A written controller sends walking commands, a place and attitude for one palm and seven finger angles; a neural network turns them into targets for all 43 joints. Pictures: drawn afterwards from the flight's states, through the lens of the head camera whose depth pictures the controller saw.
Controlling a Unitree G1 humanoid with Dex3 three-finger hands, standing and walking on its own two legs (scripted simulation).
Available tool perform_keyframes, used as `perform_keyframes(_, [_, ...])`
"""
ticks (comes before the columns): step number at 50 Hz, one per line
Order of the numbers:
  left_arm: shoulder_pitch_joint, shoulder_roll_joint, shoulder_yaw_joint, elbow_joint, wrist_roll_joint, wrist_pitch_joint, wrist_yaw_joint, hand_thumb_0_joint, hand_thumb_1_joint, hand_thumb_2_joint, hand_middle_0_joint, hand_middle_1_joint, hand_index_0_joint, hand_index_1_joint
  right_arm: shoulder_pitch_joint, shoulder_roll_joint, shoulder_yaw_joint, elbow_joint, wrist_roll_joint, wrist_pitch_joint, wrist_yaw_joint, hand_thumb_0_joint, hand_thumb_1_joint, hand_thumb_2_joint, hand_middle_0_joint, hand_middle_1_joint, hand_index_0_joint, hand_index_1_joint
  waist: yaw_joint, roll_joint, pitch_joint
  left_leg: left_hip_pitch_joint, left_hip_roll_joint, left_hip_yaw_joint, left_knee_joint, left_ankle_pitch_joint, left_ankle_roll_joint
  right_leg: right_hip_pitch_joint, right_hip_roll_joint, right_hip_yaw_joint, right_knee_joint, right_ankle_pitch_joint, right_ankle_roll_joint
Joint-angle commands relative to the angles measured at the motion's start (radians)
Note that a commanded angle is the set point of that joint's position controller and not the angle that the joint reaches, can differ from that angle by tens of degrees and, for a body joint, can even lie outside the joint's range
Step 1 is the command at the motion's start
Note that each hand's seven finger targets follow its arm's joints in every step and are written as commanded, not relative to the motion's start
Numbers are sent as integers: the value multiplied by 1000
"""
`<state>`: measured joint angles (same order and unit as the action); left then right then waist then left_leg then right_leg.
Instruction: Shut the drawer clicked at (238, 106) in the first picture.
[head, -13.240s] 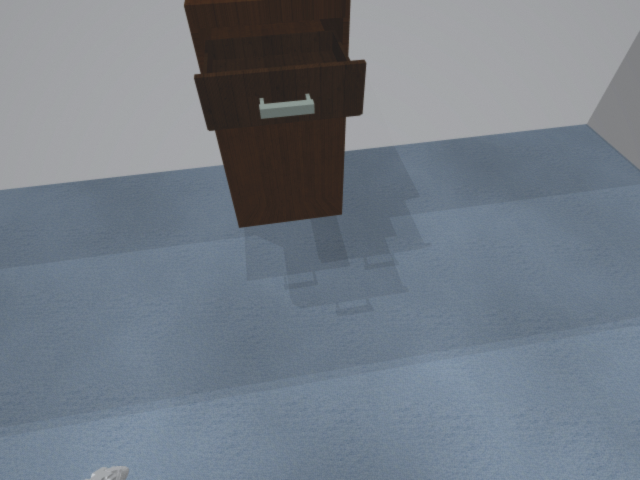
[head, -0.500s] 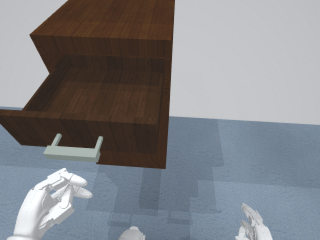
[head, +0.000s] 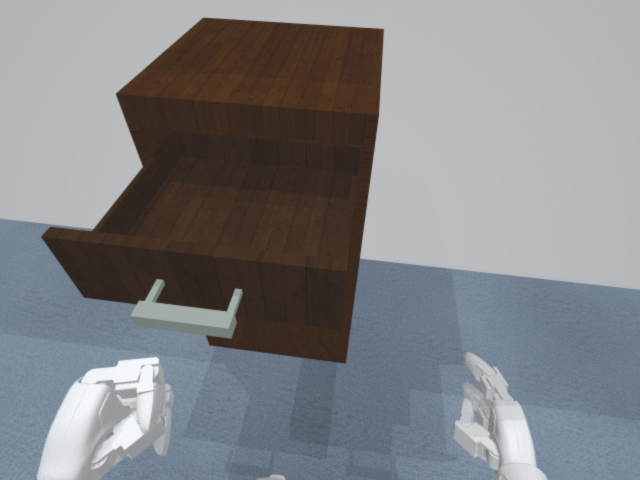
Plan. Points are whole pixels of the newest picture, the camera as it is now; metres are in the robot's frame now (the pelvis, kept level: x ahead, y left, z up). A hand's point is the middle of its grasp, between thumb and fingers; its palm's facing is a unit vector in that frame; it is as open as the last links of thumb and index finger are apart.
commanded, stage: raise the hand and make a fist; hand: left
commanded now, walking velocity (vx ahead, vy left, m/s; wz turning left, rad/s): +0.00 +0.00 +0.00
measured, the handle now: (191, 305) +0.33 +0.22 +0.03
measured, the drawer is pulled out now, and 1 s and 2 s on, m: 0.29 0.29 0.29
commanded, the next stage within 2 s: bring the fist close to the handle in 0.60 s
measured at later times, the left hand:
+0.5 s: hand (154, 417) +0.15 +0.17 +0.12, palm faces +0.01 -0.99 -0.11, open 3.3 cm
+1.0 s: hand (165, 403) +0.17 +0.18 +0.10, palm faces -0.01 -1.00 -0.07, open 3.3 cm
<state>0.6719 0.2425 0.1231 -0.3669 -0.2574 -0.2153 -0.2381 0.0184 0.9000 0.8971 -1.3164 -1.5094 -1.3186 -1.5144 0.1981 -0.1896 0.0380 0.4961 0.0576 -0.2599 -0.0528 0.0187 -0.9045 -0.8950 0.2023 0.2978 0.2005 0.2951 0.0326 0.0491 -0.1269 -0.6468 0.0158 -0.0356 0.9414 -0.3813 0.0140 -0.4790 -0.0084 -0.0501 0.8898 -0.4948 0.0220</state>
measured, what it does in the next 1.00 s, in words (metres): stands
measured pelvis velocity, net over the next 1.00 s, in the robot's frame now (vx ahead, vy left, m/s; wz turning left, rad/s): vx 0.01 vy -0.03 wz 0.00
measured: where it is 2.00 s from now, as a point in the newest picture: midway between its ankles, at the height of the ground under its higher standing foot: outside the picture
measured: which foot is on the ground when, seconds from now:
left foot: down 0.00-1.00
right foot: down 0.00-1.00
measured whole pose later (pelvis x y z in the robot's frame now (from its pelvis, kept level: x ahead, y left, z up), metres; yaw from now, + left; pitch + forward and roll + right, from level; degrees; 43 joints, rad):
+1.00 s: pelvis +0.01 -0.03 +0.01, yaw +0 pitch +4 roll -1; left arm 0.56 0.25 0.24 -0.15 -0.33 -0.25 -0.38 0.02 0.90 0.90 -1.40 -1.60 -1.40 -1.60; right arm 0.22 -0.24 0.01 0.61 0.06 -0.35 -0.09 0.02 -0.90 -0.90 0.20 0.30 0.20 0.30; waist 0.03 0.05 -0.09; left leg -0.55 0.03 -0.05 0.83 -0.35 -0.02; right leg -0.40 0.01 -0.06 0.80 -0.47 -0.02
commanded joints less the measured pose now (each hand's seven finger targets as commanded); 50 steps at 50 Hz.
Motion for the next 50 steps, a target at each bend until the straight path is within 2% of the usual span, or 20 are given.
perform_keyframes(1, [-23, 108, 106, -235, -30, -42, -9, 0, 900, 900, -1400, -1600, -1400, -1600, -81, -130, -57, -154, 8, -59, -20, 0, -900, -900, 200, 300, 200, 300, -13, 30, -32, 212, 5, -23, -225, 35, 8, -83, 44, -51, -176, 104, -39])
perform_keyframes(6, [-9, 120, 122, -252, -51, -17, -41, 0, 900, 900, -1400, -1600, -1400, -1600, -91, -131, -50, -148, 14, -88, -20, 0, -900, -900, 200, 300, 200, 300, -6, 25, -33, 238, 0, -18, -235, 82, 10, -46, 44, -49, -204, 152, -38])
perform_keyframes(9, [-17, 153, 171, -244, -63, -2, -49, 0, 900, 900, -1400, -1600, -1400, -1600, -98, -131, -49, -136, 19, -107, -25, 0, -900, -900, 200, 300, 200, 300, 4, 23, -22, 245, -4, -14, -247, 90, 8, -20, 44, -44, -226, 162, -39])
perform_keyframes(11, [-2, 124, 151, -230, -72, 3, -55, 0, 900, 900, -1400, -1600, -1400, -1600, -99, -131, -49, -134, 21, -119, -28, 0, -900, -900, 200, 300, 200, 300, 2, -2, -9, 254, -6, -9, -251, 94, 10, -21, 45, -43, -237, 168, -36])
perform_keyframes(13, [22, 126, 165, -190, -74, 10, -62, 0, 900, 900, -1400, -1600, -1400, -1600, -107, -133, -53, -123, 22, -126, -28, 0, -900, -900, 200, 300, 200, 300, 12, -11, 14, 243, -9, -7, -252, 106, 9, -10, 47, -41, -246, 187, -38])
perform_keyframes(16, [10, 126, 150, -207, -73, -3, -68, 0, 900, 900, -1400, -1600, -1400, -1600, -96, -136, -55, -121, 20, -139, -29, 0, -900, -900, 200, 300, 200, 300, 6, -14, 9, 251, -13, -1, -250, 109, 11, -13, 42, -30, -253, 186, -34])
perform_keyframes(19, [-1, 160, 191, -208, -71, -25, -59, 0, 900, 900, -1400, -1600, -1400, -1600, -95, -135, -58, -111, 19, -147, -31, 0, -900, -900, 200, 300, 200, 300, 11, -6, 12, 247, -16, 5, -248, 102, 9, -5, 40, -18, -263, 166, -36])
perform_keyframes(26, [-56, 168, 207, -154, -84, -54, -77, 0, 900, 900, -1400, -1600, -1400, -1600, -99, -138, -61, -86, 21, -163, -43, 0, -900, -900, 200, 300, 200, 300, 0, -20, 35, 244, -16, 13, -233, 98, 11, -12, 31, 18, -294, 151, -30])
perform_keyframes(28, [-38, 184, 235, -131, -91, -51, -88, 0, 900, 900, -1400, -1600, -1400, -1600, -105, -136, -62, -80, 20, -167, -45, 0, -900, -900, 200, 300, 200, 300, 11, -23, 26, 241, -18, 12, -227, 111, 12, 6, 29, 31, -305, 164, -31])
perform_keyframes(30, [-57, 179, 232, -117, -99, -48, -104, 0, 900, 900, -1400, -1600, -1400, -1600, -105, -137, -60, -76, 22, -170, -48, 0, -900, -900, 200, 300, 200, 300, 6, -7, 30, 248, -18, 15, -228, 122, 11, 7, 25, 36, -307, 186, -29])
perform_keyframes(33, [-37, 195, 263, -102, -109, -46, -120, 0, 900, 900, -1400, -1600, -1400, -1600, -113, -135, -62, -70, 19, -177, -49, 0, -900, -900, 200, 300, 200, 300, 17, -25, 6, 254, -21, 14, -222, 160, 12, 36, 24, 43, -307, 246, -26])
perform_keyframes(34, [-28, 186, 261, -99, -114, -46, -126, 0, 900, 900, -1400, -1600, -1400, -1600, -110, -133, -62, -72, 21, -178, -48, 0, -900, -900, 200, 300, 200, 300, 16, -16, 3, 255, -23, 17, -225, 164, 11, 37, 21, 44, -305, 256, -25])
perform_keyframes(38, [-77, 169, 250, -13, -124, -48, -147, 0, 900, 900, -1400, -1600, -1400, -1600, -108, -142, -63, -51, 18, -175, -55, 0, -900, -900, 200, 300, 200, 300, 0, -67, 51, 237, -21, 13, -213, 156, 11, 11, 22, 57, -319, 262, -16])
perform_keyframes(39, [-88, 145, 220, -7, -122, -52, -154, 0, 900, 900, -1400, -1600, -1400, -1600, -99, -146, -63, -54, 16, -173, -55, 0, -900, -900, 200, 300, 200, 300, -8, -65, 62, 236, -23, 16, -215, 151, 11, -3, 23, 55, -315, 255, -15])
perform_keyframes(41, [-146, 162, 217, -16, -115, -65, -156, 0, 900, 900, -1400, -1600, -1400, -1600, -94, -154, -64, -53, 12, -175, -56, 0, -900, -900, 200, 300, 200, 300, -15, -44, 39, 239, -23, 13, -213, 140, 13, -13, 23, 55, -307, 226, -17])
perform_keyframes(43, [-145, 194, 249, -5, -100, -83, -146, 0, 900, 900, -1400, -1600, -1400, -1600, -92, -153, -70, -44, 6, -172, -54, 0, -900, -900, 200, 300, 200, 300, -8, -41, 18, 241, -23, 14, -207, 160, 15, -4, 24, 51, -294, 240, -22])
perform_keyframes(44, [-128, 161, 219, -14, -96, -90, -149, 0, 900, 900, -1400, -1600, -1400, -1600, -84, -151, -69, -51, 4, -170, -50, 0, -900, -900, 200, 300, 200, 300, -10, -26, -6, 252, -25, 17, -207, 175, 16, -4, 23, 41, -280, 260, -23])
perform_keyframes(46, [-169, 162, 217, -8, -95, -104, -146, 0, 900, 900, -1400, -1600, -1400, -1600, -86, -152, -71, -48, 2, -164, -46, 0, -900, -900, 200, 300, 200, 300, -18, -33, -10, 245, -24, 16, -202, 175, 15, -11, 23, 33, -266, 267, -22])
perform_keyframes(48, [-154, 177, 236, 7, -85, -111, -135, 0, 900, 900, -1400, -1600, -1400, -1600, -85, -151, -75, -45, -2, -155, -42, 0, -900, -900, 200, 300, 200, 300, -8, -16, -31, 240, -23, 17, -194, 189, 16, -7, 26, 28, -252, 282, -26])
perform_keyframes(50, [-155, 159, 231, 37, -85, -114, -130, 0, 900, 900, -1400, -1600, -1400, -1600, -83, -150, -79, -45, -2, -140, -39, 0, -900, -900, 200, 300, 200, 300, -13, -16, -31, 229, -24, 20, -193, 182, 13, -22, 26, 18, -239, 275, -26])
